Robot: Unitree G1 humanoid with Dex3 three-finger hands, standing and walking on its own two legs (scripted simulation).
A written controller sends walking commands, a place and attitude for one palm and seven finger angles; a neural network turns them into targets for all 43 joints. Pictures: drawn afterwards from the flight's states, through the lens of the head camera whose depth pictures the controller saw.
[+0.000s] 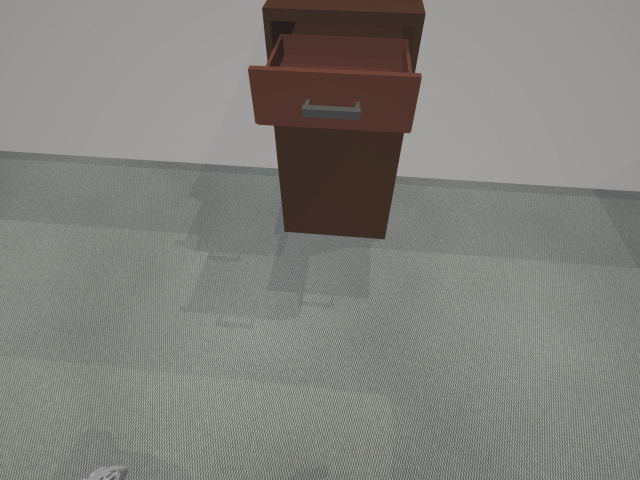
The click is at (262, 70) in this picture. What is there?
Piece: drawer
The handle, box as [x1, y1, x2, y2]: [301, 99, 360, 119]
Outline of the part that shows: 301,109 302,116 359,119 360,108 358,107 359,101 356,101 354,107 338,107 310,105 309,99 306,99 305,104 302,105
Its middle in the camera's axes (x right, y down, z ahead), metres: +0.02 -0.30 +0.90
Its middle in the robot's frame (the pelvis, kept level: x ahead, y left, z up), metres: +0.89 +0.02 +0.02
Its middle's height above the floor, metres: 0.79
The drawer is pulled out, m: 0.30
